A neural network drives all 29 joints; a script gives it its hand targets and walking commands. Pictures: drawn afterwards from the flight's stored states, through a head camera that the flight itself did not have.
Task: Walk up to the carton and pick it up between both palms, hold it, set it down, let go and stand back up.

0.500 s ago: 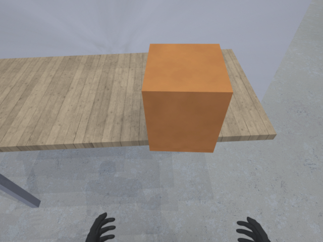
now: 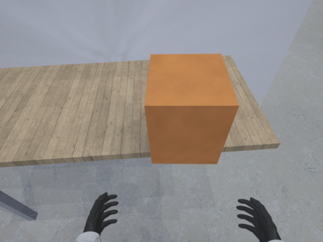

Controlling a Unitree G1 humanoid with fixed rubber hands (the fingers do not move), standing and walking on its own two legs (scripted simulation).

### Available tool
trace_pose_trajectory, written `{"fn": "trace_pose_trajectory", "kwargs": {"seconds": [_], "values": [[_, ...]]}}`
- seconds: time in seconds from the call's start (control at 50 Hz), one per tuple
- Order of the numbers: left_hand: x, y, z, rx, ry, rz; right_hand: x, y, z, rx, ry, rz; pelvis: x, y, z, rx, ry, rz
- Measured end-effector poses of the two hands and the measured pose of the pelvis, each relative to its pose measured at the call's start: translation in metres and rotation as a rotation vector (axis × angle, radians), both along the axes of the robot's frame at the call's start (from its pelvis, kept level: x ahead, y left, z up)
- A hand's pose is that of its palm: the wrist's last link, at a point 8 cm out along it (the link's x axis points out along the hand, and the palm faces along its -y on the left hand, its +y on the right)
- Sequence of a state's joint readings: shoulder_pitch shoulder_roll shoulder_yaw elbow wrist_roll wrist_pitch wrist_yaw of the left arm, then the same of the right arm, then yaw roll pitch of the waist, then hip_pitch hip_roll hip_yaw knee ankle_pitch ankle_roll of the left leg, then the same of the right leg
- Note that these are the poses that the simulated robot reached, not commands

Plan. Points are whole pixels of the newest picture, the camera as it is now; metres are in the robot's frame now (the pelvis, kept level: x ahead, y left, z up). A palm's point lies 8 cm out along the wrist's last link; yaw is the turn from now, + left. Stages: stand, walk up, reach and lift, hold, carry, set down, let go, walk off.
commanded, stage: reach and lift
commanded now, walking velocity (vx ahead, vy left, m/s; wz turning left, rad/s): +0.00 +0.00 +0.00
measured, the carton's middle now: (184, 111) +0.47 -0.05 +0.06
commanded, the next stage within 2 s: none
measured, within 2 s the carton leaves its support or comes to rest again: neither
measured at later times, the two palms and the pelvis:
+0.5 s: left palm (93, 198) +0.24 +0.18 +0.02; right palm (267, 201) +0.22 -0.22 +0.01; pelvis +0.01 +0.01 +0.00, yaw +0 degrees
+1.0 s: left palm (95, 173) +0.29 +0.18 +0.05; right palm (269, 176) +0.27 -0.22 +0.05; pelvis +0.01 +0.01 +0.00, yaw -1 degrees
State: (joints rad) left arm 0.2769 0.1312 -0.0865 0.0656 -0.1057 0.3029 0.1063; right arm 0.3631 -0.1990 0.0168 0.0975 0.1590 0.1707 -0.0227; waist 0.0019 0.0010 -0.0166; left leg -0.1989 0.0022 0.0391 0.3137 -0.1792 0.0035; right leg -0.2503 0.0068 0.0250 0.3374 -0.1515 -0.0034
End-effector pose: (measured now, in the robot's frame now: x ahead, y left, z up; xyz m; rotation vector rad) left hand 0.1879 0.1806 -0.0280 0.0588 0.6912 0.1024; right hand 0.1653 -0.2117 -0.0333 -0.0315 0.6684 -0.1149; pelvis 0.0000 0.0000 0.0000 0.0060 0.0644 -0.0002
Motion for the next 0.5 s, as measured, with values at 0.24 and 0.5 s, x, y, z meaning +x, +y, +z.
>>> {"fn": "trace_pose_trajectory", "kwargs": {"seconds": [0.24, 0.5], "values": [[0.036, -0.002, 0.016, -0.013, -0.148, -0.008, 0.036, -0.001, 0.024, -0.001, -0.150, 0.001, 0.015, 0.005, 0.001, -0.007, -0.010, -0.007], [0.056, 0.001, 0.043, -0.006, -0.315, -0.013, 0.059, -0.006, 0.047, -0.015, -0.305, 0.011, 0.015, 0.010, 0.002, -0.007, -0.031, -0.002]]}}
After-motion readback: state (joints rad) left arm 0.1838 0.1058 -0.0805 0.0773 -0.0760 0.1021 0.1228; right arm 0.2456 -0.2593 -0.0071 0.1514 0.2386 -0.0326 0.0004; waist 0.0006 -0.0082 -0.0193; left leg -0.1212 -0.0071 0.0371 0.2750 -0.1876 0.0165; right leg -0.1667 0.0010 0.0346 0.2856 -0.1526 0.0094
